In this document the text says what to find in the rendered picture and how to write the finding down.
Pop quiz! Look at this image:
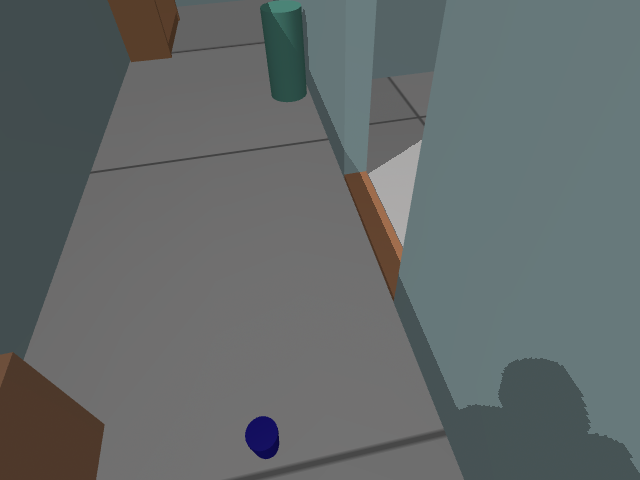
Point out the bookshelf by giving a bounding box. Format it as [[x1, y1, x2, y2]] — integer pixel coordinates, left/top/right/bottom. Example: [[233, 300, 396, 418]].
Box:
[[108, 0, 180, 62]]

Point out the cup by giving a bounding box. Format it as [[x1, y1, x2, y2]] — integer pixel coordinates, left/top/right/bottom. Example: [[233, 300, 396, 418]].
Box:
[[245, 416, 279, 459]]

